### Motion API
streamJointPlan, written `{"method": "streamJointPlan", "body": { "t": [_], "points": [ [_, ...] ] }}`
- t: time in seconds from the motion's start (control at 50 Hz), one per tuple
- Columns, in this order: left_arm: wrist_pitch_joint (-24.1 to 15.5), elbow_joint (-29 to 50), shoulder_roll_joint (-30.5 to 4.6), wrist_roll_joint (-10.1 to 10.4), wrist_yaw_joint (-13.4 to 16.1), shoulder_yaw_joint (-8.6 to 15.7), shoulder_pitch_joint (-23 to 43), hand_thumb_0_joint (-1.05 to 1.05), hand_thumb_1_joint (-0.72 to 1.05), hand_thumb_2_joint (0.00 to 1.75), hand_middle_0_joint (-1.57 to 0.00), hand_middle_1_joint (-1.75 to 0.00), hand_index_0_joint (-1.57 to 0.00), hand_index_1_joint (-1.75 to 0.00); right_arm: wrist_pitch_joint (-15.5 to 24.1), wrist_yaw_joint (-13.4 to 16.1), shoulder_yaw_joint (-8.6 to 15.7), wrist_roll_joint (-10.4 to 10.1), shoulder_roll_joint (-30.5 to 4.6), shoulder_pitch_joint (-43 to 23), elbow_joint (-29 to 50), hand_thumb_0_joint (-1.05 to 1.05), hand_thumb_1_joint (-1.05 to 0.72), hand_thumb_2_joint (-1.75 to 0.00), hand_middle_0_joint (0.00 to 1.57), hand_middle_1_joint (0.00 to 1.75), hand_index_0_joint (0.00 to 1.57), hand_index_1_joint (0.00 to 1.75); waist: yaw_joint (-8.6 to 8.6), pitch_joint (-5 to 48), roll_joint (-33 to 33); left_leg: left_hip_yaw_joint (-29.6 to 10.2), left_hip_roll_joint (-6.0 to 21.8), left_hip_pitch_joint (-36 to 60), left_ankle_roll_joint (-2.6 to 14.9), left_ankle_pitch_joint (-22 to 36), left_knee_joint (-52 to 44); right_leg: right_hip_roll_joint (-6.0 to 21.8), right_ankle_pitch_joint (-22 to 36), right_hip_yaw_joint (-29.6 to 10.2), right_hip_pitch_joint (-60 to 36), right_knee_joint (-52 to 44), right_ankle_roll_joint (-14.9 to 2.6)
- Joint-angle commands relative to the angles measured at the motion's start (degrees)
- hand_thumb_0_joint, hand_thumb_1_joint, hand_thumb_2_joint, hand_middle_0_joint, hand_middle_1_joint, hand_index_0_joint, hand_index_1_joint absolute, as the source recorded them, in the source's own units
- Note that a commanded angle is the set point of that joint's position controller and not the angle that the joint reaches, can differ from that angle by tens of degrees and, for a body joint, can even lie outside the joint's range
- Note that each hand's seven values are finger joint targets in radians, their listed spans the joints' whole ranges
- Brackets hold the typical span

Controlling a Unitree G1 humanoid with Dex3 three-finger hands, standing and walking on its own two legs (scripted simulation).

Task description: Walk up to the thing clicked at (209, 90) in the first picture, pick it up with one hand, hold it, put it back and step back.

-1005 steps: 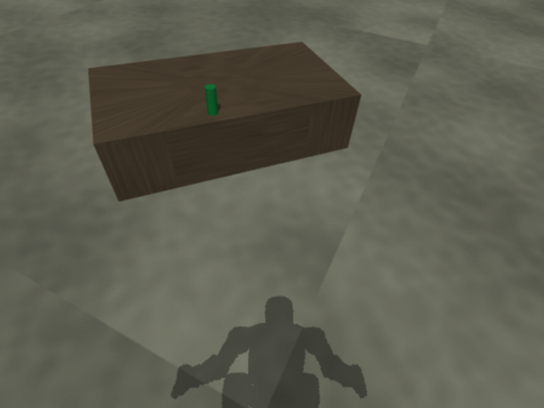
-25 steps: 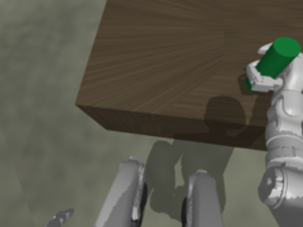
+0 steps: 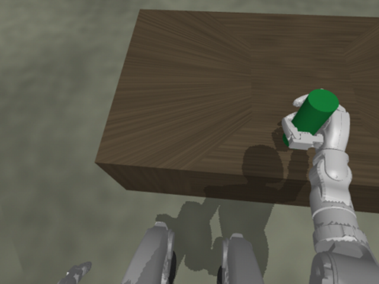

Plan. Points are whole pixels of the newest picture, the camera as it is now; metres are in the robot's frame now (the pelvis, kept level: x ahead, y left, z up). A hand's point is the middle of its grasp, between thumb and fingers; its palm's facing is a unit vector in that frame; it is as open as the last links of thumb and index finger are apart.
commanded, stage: lift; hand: right
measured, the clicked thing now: (306, 122) +0.46 -0.20 +0.03
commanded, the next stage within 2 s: hold in 1.14 s
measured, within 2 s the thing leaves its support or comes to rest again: neither
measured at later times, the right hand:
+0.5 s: hand (319, 126) +0.40 -0.18 +0.11, palm faces +0.17 +0.99 -0.02, open 7.2 cm
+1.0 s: hand (329, 120) +0.39 -0.17 +0.15, palm faces +0.15 +0.99 -0.01, open 7.2 cm
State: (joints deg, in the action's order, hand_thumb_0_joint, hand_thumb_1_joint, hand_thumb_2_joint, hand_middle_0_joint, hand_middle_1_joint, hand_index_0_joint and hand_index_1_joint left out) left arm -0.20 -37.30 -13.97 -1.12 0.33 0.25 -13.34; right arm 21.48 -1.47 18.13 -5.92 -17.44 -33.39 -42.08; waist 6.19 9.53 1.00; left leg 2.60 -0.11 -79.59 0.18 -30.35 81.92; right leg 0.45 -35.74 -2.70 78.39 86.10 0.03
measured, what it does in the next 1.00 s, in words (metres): rises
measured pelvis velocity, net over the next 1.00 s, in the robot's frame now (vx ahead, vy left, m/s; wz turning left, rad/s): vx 0.04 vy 0.00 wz -0.01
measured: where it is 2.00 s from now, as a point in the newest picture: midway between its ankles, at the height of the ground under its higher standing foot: outside the picture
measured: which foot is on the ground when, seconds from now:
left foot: down 0.00-1.00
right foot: down 0.00-1.00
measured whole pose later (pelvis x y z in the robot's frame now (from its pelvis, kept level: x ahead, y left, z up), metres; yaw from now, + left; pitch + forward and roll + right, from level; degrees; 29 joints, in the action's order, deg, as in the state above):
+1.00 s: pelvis +0.04 +0.00 +0.11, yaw -1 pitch +12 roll +2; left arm -3.1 -39.0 -12.8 -0.5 1.7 0.6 -14.2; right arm 22.1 0.6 8.7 -8.2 -10.5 -11.3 -28.3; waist 2.2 4.1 0.3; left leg 1.5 -0.8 -41.1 0.2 -22.6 52.1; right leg 1.1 -27.3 -1.5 39.6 55.3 0.2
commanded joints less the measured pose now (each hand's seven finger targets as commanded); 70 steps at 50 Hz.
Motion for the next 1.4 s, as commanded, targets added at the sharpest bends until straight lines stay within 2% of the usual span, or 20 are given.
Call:
{"method": "streamJointPlan", "body": {
  "t": [0.0,0.04,0.08,0.1,0.12,0.16,0.22,0.24,0.28,0.42,0.44,0.48,0.52,0.68,0.74,0.84,1.12,1.16,1.22,1.38],
  "points": [
    [-2.3,4.3,-9.9,0.7,1.1,4.2,-6.3,0.00,0.86,0.92,-0.20,-0.29,-0.19,-0.30,4.8,1.2,-0.3,-1.3,-8.7,-16.7,17.9,0.00,-0.42,-1.37,1.40,1.49,1.43,1.49,-1.05,30.6,4.5,-0.7,-0.6,26.8,2.01,14.0,-14.1,-0.4,16.2,-0.1,-23.4,-17.0,-0.87],
    [-2.8,3.4,-9.6,0.7,1.1,4.3,-6.2,0.00,0.87,0.92,-0.20,-0.29,-0.19,-0.30,4.6,1.3,-1.5,-1.9,-5.7,-13.1,16.2,0.00,-0.43,-1.38,1.40,1.50,1.43,1.50,-0.42,27.3,2.7,-0.7,-0.8,27.9,1.78,14.7,-16.1,-0.4,16.6,-0.1,-24.0,-18.2,-1.11],
    [-3.0,3.4,-9.4,0.6,1.4,4.3,-6.4,0.00,0.86,0.92,-0.20,-0.29,-0.18,-0.30,5.2,2.2,0.4,-1.3,-9.9,-14.8,22.0,0.00,-0.41,-1.37,1.40,1.50,1.43,1.50,-1.75,29.8,4.3,-1.6,-0.6,32.3,1.58,18.6,-17.4,-0.4,19.8,0.9,-26.8,-18.7,-1.24],
    [-3.2,3.3,-9.1,0.6,1.3,4.3,-6.1,0.00,0.86,0.92,-0.20,-0.29,-0.19,-0.30,4.7,1.8,-3.5,-1.3,-5.0,-11.9,18.8,0.00,-0.43,-1.35,1.40,1.48,1.43,1.48,-0.56,27.4,2.8,-1.5,-0.7,32.8,1.54,18.9,-18.1,-0.5,19.9,0.9,-26.6,-19.6,-1.21],
    [-3.3,3.4,-8.6,0.4,1.3,4.1,-6.2,0.00,0.86,0.92,-0.20,-0.29,-0.19,-0.30,5.2,2.2,-1.8,-1.6,-6.4,-11.9,22.2,0.00,-0.43,-1.36,1.40,1.49,1.42,1.49,-1.54,27.0,3.2,-1.5,-0.6,34.2,1.58,20.6,-18.3,-0.5,21.6,0.9,-27.0,-20.3,-1.14],
    [-3.6,3.1,-8.8,0.5,1.3,4.1,-5.3,0.00,0.86,0.92,-0.20,-0.29,-0.18,-0.30,5.3,2.4,-1.4,-1.7,-6.1,-10.9,19.9,0.00,-0.41,-1.36,1.39,1.48,1.42,1.48,-1.63,23.2,3.5,-1.2,-0.7,33.5,1.61,18.8,-19.9,-0.4,20.5,0.6,-28.4,-22.4,-0.98],
    [-4.1,3.5,-8.6,0.3,1.2,4.3,-4.5,0.00,0.87,0.92,-0.19,-0.29,-0.18,-0.30,5.8,2.2,-4.2,-1.5,-2.9,-8.5,19.8,0.00,-0.44,-1.37,1.42,1.50,1.44,1.50,-1.24,22.3,2.4,-1.3,-0.8,35.2,1.47,17.2,-22.3,-0.5,18.4,0.8,-30.1,-24.5,-1.10],
    [-4.1,3.9,-8.6,0.2,1.2,4.2,-4.4,0.00,0.87,0.92,-0.19,-0.29,-0.18,-0.30,6.5,2.5,-2.4,-1.5,-6.0,-9.9,24.4,0.00,-0.44,-1.37,1.42,1.50,1.44,1.50,-2.55,23.7,4.4,-1.6,-0.7,37.1,1.59,17.5,-23.0,-0.5,18.8,1.1,-31.6,-25.6,-0.95],
    [-4.3,3.9,-8.8,0.4,1.3,4.3,-3.8,0.00,0.87,0.91,-0.19,-0.29,-0.18,-0.30,6.0,2.3,-3.4,-1.6,-3.4,-5.1,19.8,0.00,-0.43,-1.36,1.40,1.49,1.43,1.49,-2.08,20.7,1.6,-1.0,-0.9,37.7,1.34,17.1,-24.3,-0.5,18.6,0.8,-32.1,-27.0,-0.94],
    [-4.7,3.8,-8.3,0.4,1.3,4.1,-3.3,0.00,0.89,0.90,-0.19,-0.30,-0.19,-0.30,6.7,2.0,-5.1,-2.2,-1.9,-3.0,22.8,0.00,-0.41,-1.35,1.39,1.47,1.41,1.47,-2.06,18.9,1.7,-1.2,-1.0,41.6,1.14,18.5,-28.1,-0.4,19.9,1.0,-36.5,-30.7,-0.81],
    [-4.6,4.2,-8.2,0.5,1.4,4.0,-2.9,0.00,0.88,0.91,-0.19,-0.29,-0.19,-0.30,6.9,2.3,-3.9,-2.2,-3.9,-3.5,25.4,0.00,-0.40,-1.35,1.39,1.48,1.42,1.48,-3.12,19.3,2.6,-1.4,-0.9,42.5,1.19,18.1,-28.7,-0.3,19.6,1.1,-37.7,-31.5,-0.75],
    [-4.8,4.0,-8.2,0.5,1.3,3.9,-2.9,0.00,0.89,0.90,-0.19,-0.30,-0.18,-0.30,6.8,1.8,-6.2,-2.3,-0.9,-1.1,22.8,0.00,-0.41,-1.34,1.38,1.46,1.40,1.46,-2.47,17.8,1.8,-1.0,-1.1,42.0,1.24,17.7,-29.3,-0.2,19.8,0.7,-38.7,-32.7,-0.59],
    [-4.8,4.4,-8.4,0.5,1.4,4.0,-2.6,0.00,0.89,0.90,-0.19,-0.30,-0.19,-0.30,7.3,2.2,-4.9,-2.4,-3.5,-3.6,27.8,0.00,-0.39,-1.34,1.38,1.47,1.41,1.47,-3.48,18.9,3.6,-1.0,-1.1,43.2,1.32,17.6,-30.2,0.0,19.9,0.6,-41.5,-34.0,-0.32],
    [-5.3,4.1,-7.2,0.8,1.7,3.4,-2.2,0.00,0.90,0.90,-0.19,-0.30,-0.19,-0.30,6.0,2.0,-7.3,-2.8,0.5,3.6,23.8,0.00,-0.40,-1.33,1.37,1.46,1.40,1.46,-2.87,13.8,-0.5,-1.4,-0.9,47.8,0.71,18.7,-34.1,-0.2,19.7,1.5,-41.0,-36.4,-1.02],
    [-5.2,4.5,-7.9,0.7,1.8,3.8,-2.0,0.00,0.90,0.89,-0.19,-0.30,-0.19,-0.30,6.7,2.3,-5.3,-2.6,-3.0,0.5,29.2,0.00,-0.40,-1.32,1.37,1.45,1.39,1.45,-4.11,16.0,3.3,-1.3,-1.0,47.7,1.13,18.9,-34.3,0.1,21.0,1.1,-45.2,-37.7,-0.47],
    [-5.3,4.4,-6.9,0.8,2.1,3.4,-2.0,0.00,0.90,0.89,-0.19,-0.30,-0.19,-0.30,6.1,2.2,-7.0,-3.2,0.2,4.2,27.7,0.00,-0.39,-1.32,1.36,1.44,1.38,1.44,-3.27,14.2,-0.7,-1.9,-0.6,51.8,0.50,22.5,-35.8,-0.2,22.9,1.8,-44.0,-37.7,-1.14],
    [-4.9,4.3,-7.0,1.0,2.3,3.6,-1.9,0.00,0.90,0.89,-0.19,-0.30,-0.20,-0.30,5.0,2.3,-7.7,-2.8,0.8,7.8,27.2,0.00,-0.39,-1.32,1.35,1.44,1.38,1.44,-3.85,12.1,-1.2,-1.7,-0.6,54.2,0.64,24.9,-38.0,0.0,26.4,1.7,-48.6,-40.6,-0.78],
    [-5.0,4.9,-6.5,1.0,2.1,3.2,-0.9,0.00,0.90,0.89,-0.20,-0.31,-0.20,-0.30,5.4,2.3,-7.6,-3.1,-0.4,4.0,32.4,0.00,-0.39,-1.31,1.34,1.43,1.37,1.43,-4.27,12.0,1.1,-2.0,-0.5,54.2,0.74,23.0,-38.5,-0.1,24.4,1.9,-48.4,-41.3,-0.80],
    [-4.8,4.9,-6.9,1.1,2.3,3.5,-0.9,0.00,0.90,0.89,-0.20,-0.31,-0.20,-0.30,4.6,2.4,-7.5,-2.9,0.2,9.0,29.2,0.00,-0.40,-1.31,1.35,1.43,1.37,1.43,-4.79,11.0,0.2,-1.9,-0.4,55.6,0.58,23.9,-39.1,-0.2,25.2,2.1,-48.7,-41.6,-0.78],
    [-4.6,4.9,-7.2,1.0,2.3,3.7,-1.2,0.00,0.90,0.90,-0.20,-0.31,-0.20,-0.31,4.6,2.7,-7.7,-2.9,-0.2,6.0,32.6,0.00,-0.35,-1.29,1.35,1.42,1.37,1.42,-4.67,12.2,2.2,-1.0,-0.9,54.0,1.00,24.1,-39.0,0.6,29.1,0.9,-53.0,-43.0,0.09]
  ]
}}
